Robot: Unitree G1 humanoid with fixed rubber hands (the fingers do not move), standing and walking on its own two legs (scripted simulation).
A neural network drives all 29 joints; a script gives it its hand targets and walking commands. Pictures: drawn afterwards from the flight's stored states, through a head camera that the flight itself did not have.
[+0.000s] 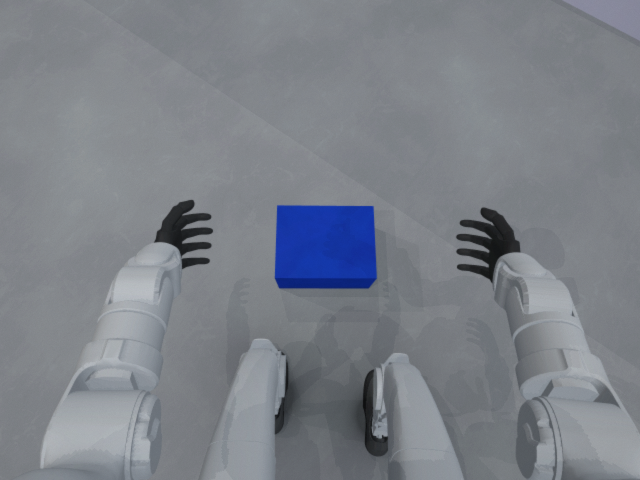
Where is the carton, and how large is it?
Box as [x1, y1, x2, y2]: [275, 205, 376, 288]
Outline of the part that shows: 277,205 275,279 279,287 368,288 376,278 373,206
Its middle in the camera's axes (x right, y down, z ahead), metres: +0.01 +0.02 +1.06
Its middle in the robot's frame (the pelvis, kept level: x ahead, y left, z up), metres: +0.53 +0.01 -0.60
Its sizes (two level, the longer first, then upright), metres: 0.254 0.194 0.145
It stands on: the floor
